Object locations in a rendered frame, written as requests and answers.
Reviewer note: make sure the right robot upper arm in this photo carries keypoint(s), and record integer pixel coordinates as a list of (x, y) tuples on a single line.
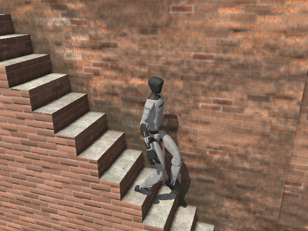
[(149, 106)]

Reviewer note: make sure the humanoid robot head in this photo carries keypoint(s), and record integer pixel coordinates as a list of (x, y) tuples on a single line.
[(155, 84)]

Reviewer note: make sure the left robot foot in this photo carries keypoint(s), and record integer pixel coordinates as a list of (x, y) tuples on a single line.
[(173, 188)]

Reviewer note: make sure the robot right forearm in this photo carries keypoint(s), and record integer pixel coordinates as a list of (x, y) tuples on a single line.
[(148, 139)]

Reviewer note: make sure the right robot hand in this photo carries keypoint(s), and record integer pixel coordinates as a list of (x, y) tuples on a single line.
[(152, 155)]

